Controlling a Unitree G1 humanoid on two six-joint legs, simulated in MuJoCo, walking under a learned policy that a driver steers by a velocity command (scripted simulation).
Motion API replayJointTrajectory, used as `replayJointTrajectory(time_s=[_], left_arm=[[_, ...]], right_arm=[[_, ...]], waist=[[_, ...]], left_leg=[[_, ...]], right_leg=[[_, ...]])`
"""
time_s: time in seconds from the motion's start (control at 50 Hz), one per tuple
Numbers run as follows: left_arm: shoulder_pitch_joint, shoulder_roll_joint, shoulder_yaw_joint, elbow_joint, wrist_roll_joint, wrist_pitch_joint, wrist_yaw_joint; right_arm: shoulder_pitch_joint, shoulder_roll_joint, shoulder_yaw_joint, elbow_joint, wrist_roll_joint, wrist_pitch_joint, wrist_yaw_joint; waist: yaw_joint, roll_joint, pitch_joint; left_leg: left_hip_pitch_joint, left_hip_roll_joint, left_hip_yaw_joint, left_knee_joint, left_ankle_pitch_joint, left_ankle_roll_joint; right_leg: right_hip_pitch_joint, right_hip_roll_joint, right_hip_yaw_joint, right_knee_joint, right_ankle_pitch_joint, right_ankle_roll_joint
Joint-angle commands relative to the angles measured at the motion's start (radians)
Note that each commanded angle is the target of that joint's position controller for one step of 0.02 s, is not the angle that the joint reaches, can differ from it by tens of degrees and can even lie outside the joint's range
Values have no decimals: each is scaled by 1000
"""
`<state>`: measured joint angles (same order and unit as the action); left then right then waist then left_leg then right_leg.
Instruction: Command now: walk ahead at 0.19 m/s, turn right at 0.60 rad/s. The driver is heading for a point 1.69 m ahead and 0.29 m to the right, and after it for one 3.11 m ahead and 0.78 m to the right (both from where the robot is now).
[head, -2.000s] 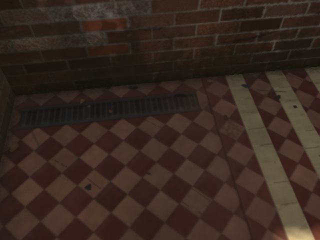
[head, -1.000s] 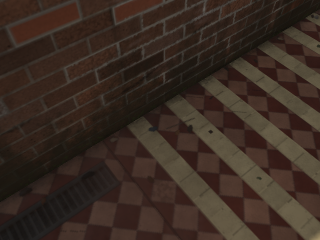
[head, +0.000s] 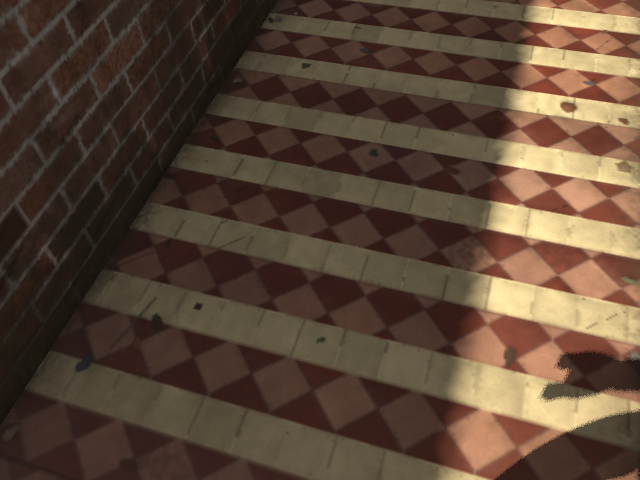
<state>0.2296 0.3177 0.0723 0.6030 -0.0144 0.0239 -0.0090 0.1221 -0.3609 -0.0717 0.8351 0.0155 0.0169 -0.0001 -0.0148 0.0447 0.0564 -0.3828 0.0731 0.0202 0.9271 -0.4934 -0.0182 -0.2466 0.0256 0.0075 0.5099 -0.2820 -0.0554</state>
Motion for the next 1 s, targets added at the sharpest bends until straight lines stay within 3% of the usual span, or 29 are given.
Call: replayJointTrajectory(time_s=[0.02, 0.08, 0.16, 0.2, 0.24, 0.32, 0.38, 0.4, 0.42, 0.44, 0.46, 0.48, 0.5, 0.52, 0.54, 0.58, 0.62, 0.68, 0.72, 0.76, 0.78, 0.8, 0.82, 0.84, 0.86, 0.88, 0.9, 0.94, 1.0], left_arm=[[72, 152, 38, -25, -8, -60, 11], [84, 154, 29, -25, 7, -72, 21], [117, 172, 35, -4, 4, -80, 33], [138, 184, 37, 13, -4, -77, 36], [149, 184, 38, 30, -6, -66, 38], [144, 197, 46, 46, 1, -36, 49], [65, 170, 38, 27, -7, -26, 56], [59, 130, 25, 19, -6, -29, 55], [104, 38, -2, 5, 13, -33, 54], [286, 15, -13, -11, -2, -33, 45], [308, 151, 20, 48, -14, -23, 47], [218, 213, 41, 60, -24, -11, 50], [187, 214, 47, 67, -22, 2, 56], [156, 198, 46, 55, -13, 11, 59], [148, 151, 34, 51, -9, 16, 54], [108, 91, 12, 34, -8, 5, 42], [57, 72, -2, 19, -4, -16, 29], [-7, 65, -18, 15, 4, -35, 22], [4, 79, -17, 21, 6, -36, 20], [41, 97, -10, 36, 10, -34, 22], [55, 125, -3, 34, 13, -29, 31], [68, 202, 4, 7, 28, -22, 47], [18, 190, -9, 7, 52, -14, 49], [13, 132, -24, 8, 47, -20, 43], [4, 121, -33, 23, 51, -29, 38], [-12, 138, -27, 34, 48, -34, 36], [-46, 129, -30, 39, 39, -36, 36], [-76, 113, -39, 56, 50, -30, 40], [-113, 102, -45, 71, 50, -16, 42]], right_arm=[[-95, -133, -34, -90, 8, -53, 7], [-89, -113, -32, -75, -8, -80, 21], [-136, -76, -24, -86, -12, -98, 23], [-159, -63, -18, -105, -5, -99, 23], [-191, -46, -10, -129, -9, -100, 27], [-177, -72, -17, -160, -10, -110, 30], [-61, -113, -39, -149, -11, -120, 21], [12, -143, -50, -146, -24, -126, 12], [129, -204, -58, -146, -43, -121, 3], [111, -243, -64, -138, -54, -97, 7], [46, -138, -42, -163, -28, -84, 7], [-10, -67, -23, -193, -19, -72, -3], [-48, -39, -10, -198, -24, -61, -6], [-66, -36, -6, -191, -24, -52, -8], [-54, -57, -9, -173, -29, -49, -7], [-25, -77, -17, -149, -23, -56, -4], [-16, -101, -26, -143, -13, -68, 3], [-32, -126, -30, -145, -14, -72, 17], [-32, -135, -27, -139, -4, -66, 24], [-34, -104, -10, -133, 9, -61, 27], [-8, -60, 11, -123, -3, -65, 29], [-9, 9, 42, -143, -51, -71, 35], [4, 11, 45, -155, -49, -67, 30], [-11, -71, 25, -143, -30, -60, 25], [-15, -94, 15, -146, -19, -55, 28], [17, -87, 14, -126, -17, -49, 24], [27, -81, 15, -122, -21, -43, 22], [44, -45, 26, -108, -23, -34, 22], [41, -29, 34, -95, -23, -26, 19]], waist=[[45, -175, -20], [37, -175, -22], [56, -183, -6], [69, -187, 12], [77, -179, 33], [60, -201, -16], [-17, -216, -57], [-50, -178, -132], [-61, 13, -301], [44, 316, -397], [46, 181, -309], [24, 107, -197], [30, 49, -162], [35, 61, -115], [39, 90, -90], [18, 124, -67], [-1, 112, -73], [-9, 69, -66], [15, 61, -84], [50, 52, -104], [62, 21, -122], [50, -152, -181], [25, -301, -157], [62, -239, -129], [58, -216, -110], [44, -191, -114], [31, -180, -103], [10, -172, -111], [6, -187, -132]], left_leg=[[-397, 25, -108, 118, 114, 43], [-341, -4, -94, -2, 303, 18], [-273, -41, -83, -214, 416, -37], [-236, -56, -86, -281, 443, -60], [-208, -71, -90, -338, 443, -62], [-65, -114, -83, -392, 415, -52], [86, -118, -81, -495, 427, -5], [236, -53, -113, -560, 539, 40], [513, 169, -316, -500, 778, 125], [687, 383, -687, -544, 893, 312], [564, 372, -647, -555, 787, 313], [455, 295, -431, -544, 800, 259], [370, 233, -310, -554, 753, 224], [288, 194, -256, -581, 671, 216], [203, 155, -203, -634, 527, 213], [184, 144, -196, -709, 295, 242], [215, 168, -216, -737, 207, 269], [225, 174, -174, -714, 401, 278], [240, 171, -147, -659, 529, 263], [195, 136, -113, -575, 503, 201], [147, 100, -87, -527, 415, 134], [57, 15, -1, -345, 193, 53], [-36, -65, 19, -212, -105, -4], [-81, -46, -24, -64, -186, -34], [-126, -44, -42, 16, -170, -49], [-137, -32, -50, 33, -139, -59], [-125, -18, -60, 2, -90, -74], [-14, -23, -50, -92, 3, -90], [138, -55, -2, -319, 191, -83]], right_leg=[[269, -296, 466, -344, -257, -185], [264, -235, 390, -372, -97, -166], [204, -193, 327, -368, -24, -156], [164, -186, 331, -360, -24, -154], [142, -173, 321, -314, 91, -149], [113, -167, 357, -187, 332, -111], [114, -135, 411, -41, 429, -56], [88, -73, 374, 99, 429, -14], [-45, 8, 277, 388, 86, 38], [-300, 129, 189, 642, -477, 83], [-346, 24, 190, 810, -395, 120], [-363, -10, 139, 859, -323, 141], [-336, -38, 113, 841, -276, 155], [-316, -60, 97, 792, -239, 160], [-260, -71, 66, 734, -199, 154], [-237, -75, 27, 586, -196, 137], [-214, -90, 26, 427, -192, 115], [-122, -73, 3, 220, -96, 97], [-46, -51, -21, 102, -2, 94], [110, -29, -25, -64, 132, 72], [211, -69, 36, -129, 212, 52], [328, -273, 268, -160, 438, -7], [243, -401, 444, -187, 407, -174], [238, -383, 428, -202, 406, -229], [244, -351, 360, -180, 488, -209], [257, -311, 297, -159, 540, -179], [240, -294, 255, -145, 613, -160], [167, -256, 181, -125, 726, -142], [119, -211, 135, -120, 635, -121]])
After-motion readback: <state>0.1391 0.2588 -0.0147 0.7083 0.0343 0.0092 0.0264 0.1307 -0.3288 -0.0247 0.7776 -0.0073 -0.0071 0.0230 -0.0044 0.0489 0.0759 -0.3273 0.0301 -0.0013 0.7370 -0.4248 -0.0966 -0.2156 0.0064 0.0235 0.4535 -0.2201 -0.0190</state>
